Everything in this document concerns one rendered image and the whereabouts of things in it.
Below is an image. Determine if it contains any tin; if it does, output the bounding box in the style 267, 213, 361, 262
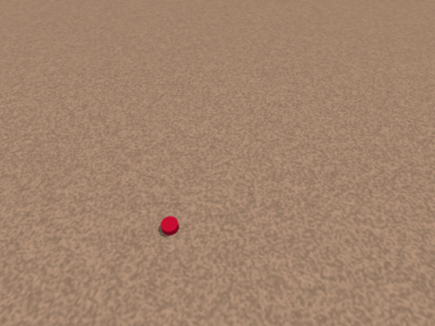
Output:
161, 216, 179, 236

